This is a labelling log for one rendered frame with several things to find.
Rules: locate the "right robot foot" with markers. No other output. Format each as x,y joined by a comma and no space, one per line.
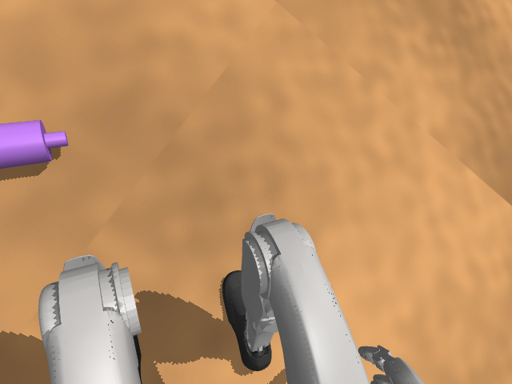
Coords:
236,313

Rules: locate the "bottle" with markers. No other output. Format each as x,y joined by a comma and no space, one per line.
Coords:
25,143

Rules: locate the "right robot hand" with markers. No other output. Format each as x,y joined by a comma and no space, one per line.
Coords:
397,370

